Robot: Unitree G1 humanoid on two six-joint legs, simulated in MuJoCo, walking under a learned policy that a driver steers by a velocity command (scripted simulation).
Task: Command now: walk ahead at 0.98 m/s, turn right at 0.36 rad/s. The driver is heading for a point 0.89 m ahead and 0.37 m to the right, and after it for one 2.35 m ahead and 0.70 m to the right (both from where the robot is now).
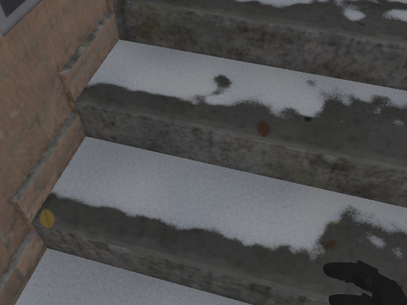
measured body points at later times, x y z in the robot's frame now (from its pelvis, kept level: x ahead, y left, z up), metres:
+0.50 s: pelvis +0.43 +0.03 +0.16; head +0.47 +0.03 +0.61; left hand +0.78 +0.09 +0.15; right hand +0.25 -0.16 +0.03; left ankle +0.29 +0.15 -0.57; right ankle +0.55 -0.09 -0.35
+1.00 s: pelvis +0.76 -0.08 +0.38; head +0.76 -0.08 +0.83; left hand +1.05 +0.04 +0.28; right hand +0.70 -0.35 +0.31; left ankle +0.97 -0.04 -0.28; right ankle +0.62 -0.07 -0.22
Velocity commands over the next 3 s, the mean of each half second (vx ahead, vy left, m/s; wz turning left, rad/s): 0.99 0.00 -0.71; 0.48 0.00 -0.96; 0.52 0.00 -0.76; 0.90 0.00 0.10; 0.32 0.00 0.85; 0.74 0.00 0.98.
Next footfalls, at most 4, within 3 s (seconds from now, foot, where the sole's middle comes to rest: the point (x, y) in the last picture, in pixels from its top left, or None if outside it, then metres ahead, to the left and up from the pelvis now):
0.12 left None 0.32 0.15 -0.62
0.56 right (240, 220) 0.62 -0.05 -0.46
0.92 left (247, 86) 1.00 -0.07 -0.31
1.44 right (321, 218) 0.63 -0.28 -0.46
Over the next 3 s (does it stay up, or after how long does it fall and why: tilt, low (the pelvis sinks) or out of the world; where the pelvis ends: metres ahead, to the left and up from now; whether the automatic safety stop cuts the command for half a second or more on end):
stays up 1.18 -1.07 0.61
